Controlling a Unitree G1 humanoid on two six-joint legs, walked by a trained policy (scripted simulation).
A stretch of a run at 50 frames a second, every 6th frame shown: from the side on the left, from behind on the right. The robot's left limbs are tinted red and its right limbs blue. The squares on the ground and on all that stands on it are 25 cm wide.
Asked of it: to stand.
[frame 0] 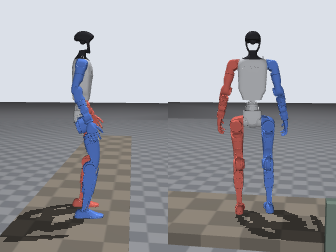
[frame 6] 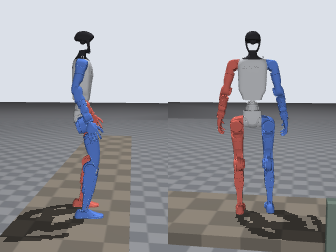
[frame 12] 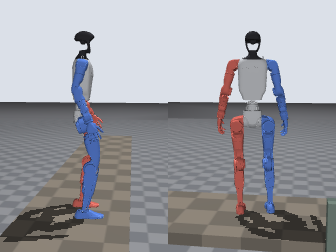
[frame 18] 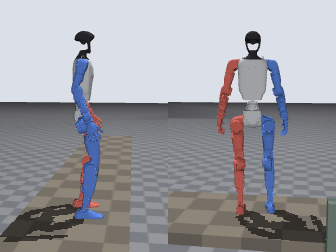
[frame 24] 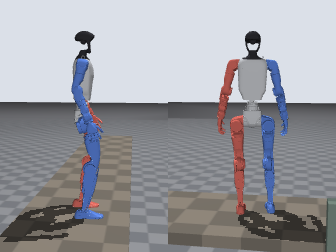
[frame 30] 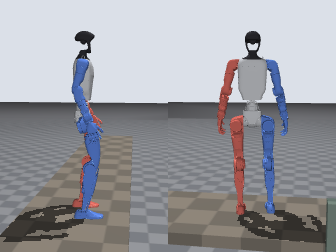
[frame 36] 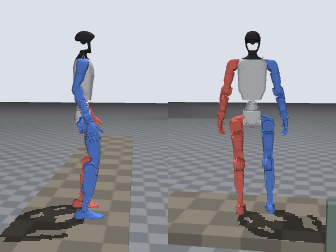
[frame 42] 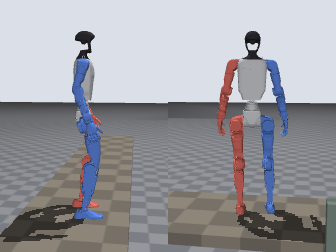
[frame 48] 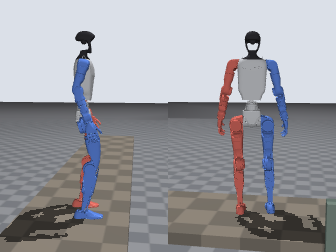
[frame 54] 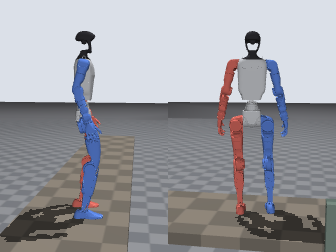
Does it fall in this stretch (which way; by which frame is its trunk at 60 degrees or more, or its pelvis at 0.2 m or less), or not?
no
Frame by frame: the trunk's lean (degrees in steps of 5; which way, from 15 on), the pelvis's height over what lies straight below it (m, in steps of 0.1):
0: 0, 0.8
6: 0, 0.8
12: 0, 0.8
18: 0, 0.8
24: 0, 0.8
30: 0, 0.8
36: 0, 0.8
42: 0, 0.8
48: 0, 0.8
54: 0, 0.8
